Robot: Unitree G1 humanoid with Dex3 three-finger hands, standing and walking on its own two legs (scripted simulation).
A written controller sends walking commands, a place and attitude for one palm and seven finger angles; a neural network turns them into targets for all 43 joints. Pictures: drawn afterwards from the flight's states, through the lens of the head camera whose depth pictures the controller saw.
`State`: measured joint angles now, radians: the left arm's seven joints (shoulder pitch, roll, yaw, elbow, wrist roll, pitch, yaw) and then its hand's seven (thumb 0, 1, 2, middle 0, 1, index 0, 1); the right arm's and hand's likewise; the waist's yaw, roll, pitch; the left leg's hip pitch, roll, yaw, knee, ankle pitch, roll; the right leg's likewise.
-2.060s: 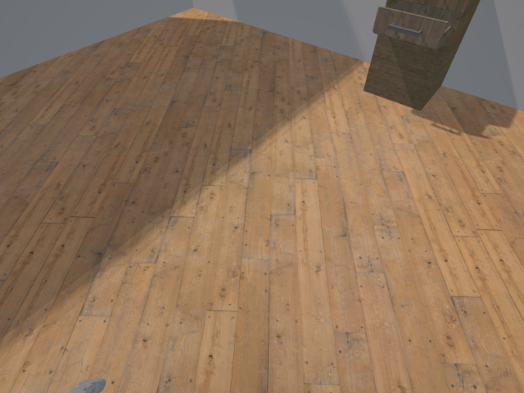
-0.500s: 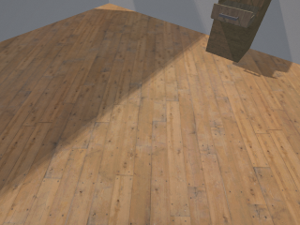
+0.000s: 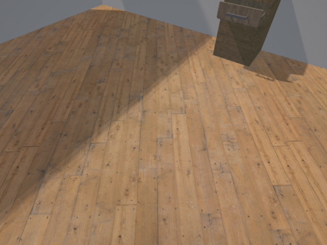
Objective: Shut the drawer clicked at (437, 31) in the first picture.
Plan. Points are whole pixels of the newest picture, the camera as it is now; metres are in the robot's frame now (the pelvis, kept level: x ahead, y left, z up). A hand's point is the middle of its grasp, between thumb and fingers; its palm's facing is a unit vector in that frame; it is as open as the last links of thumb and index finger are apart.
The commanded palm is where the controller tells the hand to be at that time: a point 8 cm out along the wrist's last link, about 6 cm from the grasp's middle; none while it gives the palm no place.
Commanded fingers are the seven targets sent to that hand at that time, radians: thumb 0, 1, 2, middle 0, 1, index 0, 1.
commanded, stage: walk to a spot facing it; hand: left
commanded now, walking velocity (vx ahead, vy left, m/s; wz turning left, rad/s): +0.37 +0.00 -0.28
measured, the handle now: (236, 15) +1.95 -0.52 -0.20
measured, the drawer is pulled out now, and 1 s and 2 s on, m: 0.19 0.19 0.19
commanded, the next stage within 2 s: none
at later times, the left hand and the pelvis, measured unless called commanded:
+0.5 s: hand (93, 201) +0.26 +0.24 -0.15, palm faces -0.11 -0.97 -0.21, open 7.4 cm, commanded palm none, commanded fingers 0.00 0.90 0.90 -0.20 -0.30 -0.20 -0.30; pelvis +0.19 +0.06 +0.02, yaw -11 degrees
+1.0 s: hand (121, 158) +0.42 +0.19 -0.15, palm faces -0.18 -0.96 -0.20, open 7.2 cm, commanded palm none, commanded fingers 0.00 0.90 0.90 -0.20 -0.30 -0.20 -0.30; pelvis +0.39 +0.00 +0.02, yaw -13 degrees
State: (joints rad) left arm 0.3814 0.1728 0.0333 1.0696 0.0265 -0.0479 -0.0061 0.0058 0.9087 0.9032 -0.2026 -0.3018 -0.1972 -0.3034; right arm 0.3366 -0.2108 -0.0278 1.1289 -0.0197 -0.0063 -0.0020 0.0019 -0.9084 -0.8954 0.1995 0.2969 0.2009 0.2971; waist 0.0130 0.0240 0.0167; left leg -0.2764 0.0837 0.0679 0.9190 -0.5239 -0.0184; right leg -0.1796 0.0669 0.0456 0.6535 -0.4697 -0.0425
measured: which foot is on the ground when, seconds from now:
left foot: up 0.00-0.24, down 0.26-0.70, up 0.72-1.00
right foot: down 0.00-0.26, up 0.28-0.68, down 0.70-1.00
